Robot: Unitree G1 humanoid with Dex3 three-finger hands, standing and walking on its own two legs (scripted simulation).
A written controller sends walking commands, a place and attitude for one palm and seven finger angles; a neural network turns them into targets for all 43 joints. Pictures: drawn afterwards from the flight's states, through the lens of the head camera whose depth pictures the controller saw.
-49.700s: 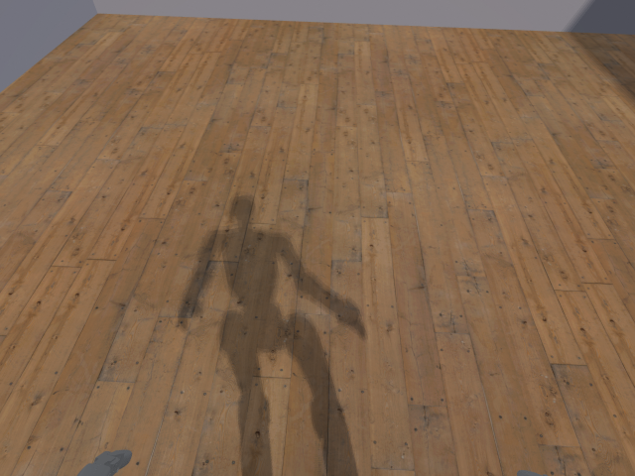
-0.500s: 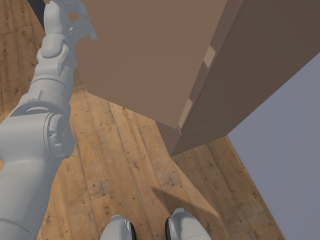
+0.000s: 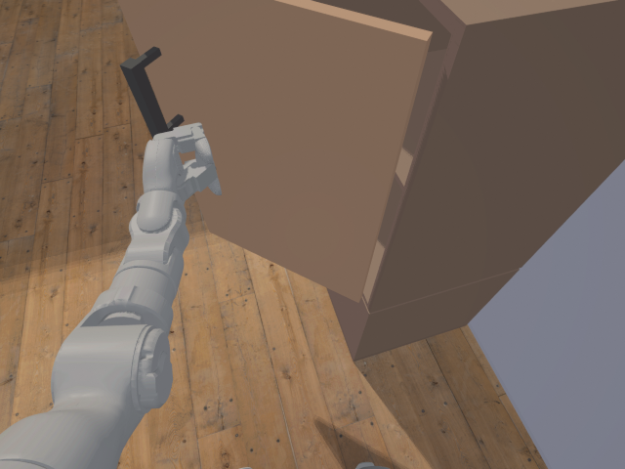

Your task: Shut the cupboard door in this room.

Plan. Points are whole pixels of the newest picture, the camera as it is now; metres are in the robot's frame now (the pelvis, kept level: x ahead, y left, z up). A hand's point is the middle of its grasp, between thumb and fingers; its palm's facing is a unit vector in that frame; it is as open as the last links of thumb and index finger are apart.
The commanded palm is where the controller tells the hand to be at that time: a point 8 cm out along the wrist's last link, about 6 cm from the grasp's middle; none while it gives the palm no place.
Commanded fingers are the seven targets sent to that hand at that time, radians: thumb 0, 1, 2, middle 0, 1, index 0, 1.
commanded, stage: pull the fist back off the door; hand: left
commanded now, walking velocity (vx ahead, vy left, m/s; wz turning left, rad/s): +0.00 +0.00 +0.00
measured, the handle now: (157, 97) +0.63 +0.20 +0.11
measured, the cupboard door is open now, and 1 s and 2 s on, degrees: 45 45 45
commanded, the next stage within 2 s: draw the hand back to the body in 0.22 s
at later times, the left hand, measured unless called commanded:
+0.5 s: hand (197, 183) +0.44 +0.12 +0.12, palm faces +0.06 -1.00 -0.01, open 3.1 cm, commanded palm +0.39 +0.17 +0.12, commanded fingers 0.00 0.90 0.90 -1.30 -1.50 -1.30 -1.50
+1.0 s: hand (85, 288) +0.29 +0.20 +0.15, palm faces +0.13 -0.98 -0.17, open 3.1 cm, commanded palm +0.25 +0.25 +0.16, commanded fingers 0.00 0.90 0.90 -0.92 -1.08 -0.92 -1.08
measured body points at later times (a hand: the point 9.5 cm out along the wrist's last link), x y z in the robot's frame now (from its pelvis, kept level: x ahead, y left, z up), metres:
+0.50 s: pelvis -0.01 +0.00 +0.00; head +0.03 -0.01 +0.45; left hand +0.43 +0.17 +0.12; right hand +0.04 -0.24 -0.12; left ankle -0.01 +0.12 -0.71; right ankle -0.02 -0.10 -0.71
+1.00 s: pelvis -0.01 +0.02 +0.03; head -0.03 +0.00 +0.48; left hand +0.28 +0.25 +0.16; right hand +0.19 -0.21 -0.04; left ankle -0.01 +0.12 -0.71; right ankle -0.02 -0.10 -0.71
